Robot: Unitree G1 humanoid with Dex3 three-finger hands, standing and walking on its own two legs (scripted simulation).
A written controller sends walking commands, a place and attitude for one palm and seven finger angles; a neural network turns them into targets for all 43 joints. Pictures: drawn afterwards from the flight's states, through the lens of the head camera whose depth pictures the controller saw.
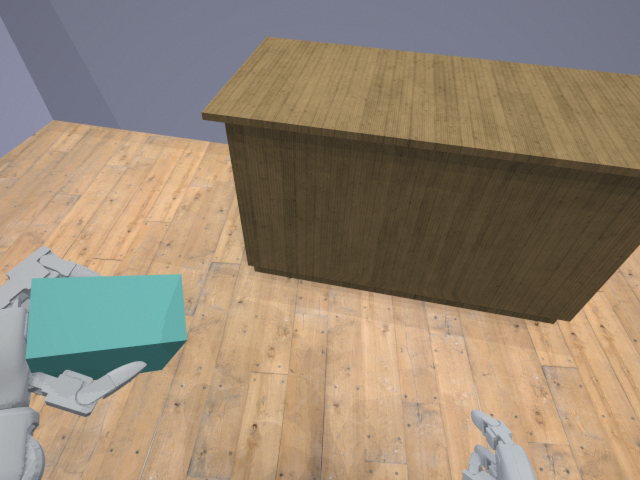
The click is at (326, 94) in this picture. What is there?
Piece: table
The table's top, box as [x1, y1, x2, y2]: [201, 37, 639, 177]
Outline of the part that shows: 201,112 203,119 639,177 639,75 266,37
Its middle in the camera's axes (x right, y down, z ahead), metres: +0.36 -0.42 +1.14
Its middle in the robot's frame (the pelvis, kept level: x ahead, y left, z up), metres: +1.15 -0.29 -0.03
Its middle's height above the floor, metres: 0.74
